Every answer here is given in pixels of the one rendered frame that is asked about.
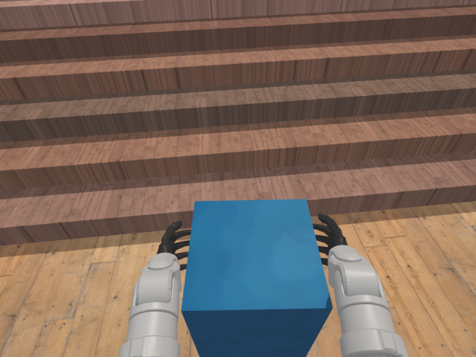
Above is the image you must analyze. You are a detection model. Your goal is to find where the robot left forearm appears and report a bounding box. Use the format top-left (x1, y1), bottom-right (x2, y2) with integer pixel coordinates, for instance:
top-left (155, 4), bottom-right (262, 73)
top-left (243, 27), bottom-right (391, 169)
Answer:
top-left (118, 253), bottom-right (181, 357)

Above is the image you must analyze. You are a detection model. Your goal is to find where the right robot hand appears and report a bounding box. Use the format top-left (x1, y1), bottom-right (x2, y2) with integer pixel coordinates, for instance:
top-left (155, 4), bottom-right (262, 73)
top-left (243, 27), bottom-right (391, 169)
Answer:
top-left (312, 214), bottom-right (347, 266)

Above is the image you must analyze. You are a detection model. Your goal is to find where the left robot hand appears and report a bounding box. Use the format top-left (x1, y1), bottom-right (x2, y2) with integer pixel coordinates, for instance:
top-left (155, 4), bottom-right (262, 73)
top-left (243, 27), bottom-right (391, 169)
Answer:
top-left (157, 220), bottom-right (191, 271)

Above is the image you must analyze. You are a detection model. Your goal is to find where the carton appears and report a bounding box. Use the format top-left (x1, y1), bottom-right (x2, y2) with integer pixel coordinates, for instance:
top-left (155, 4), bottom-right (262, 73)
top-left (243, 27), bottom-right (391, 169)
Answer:
top-left (181, 199), bottom-right (333, 357)

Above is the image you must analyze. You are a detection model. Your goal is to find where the robot right forearm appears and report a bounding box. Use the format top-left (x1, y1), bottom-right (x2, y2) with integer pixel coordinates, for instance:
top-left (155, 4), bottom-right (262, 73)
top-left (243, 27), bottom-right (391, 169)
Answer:
top-left (328, 245), bottom-right (409, 357)

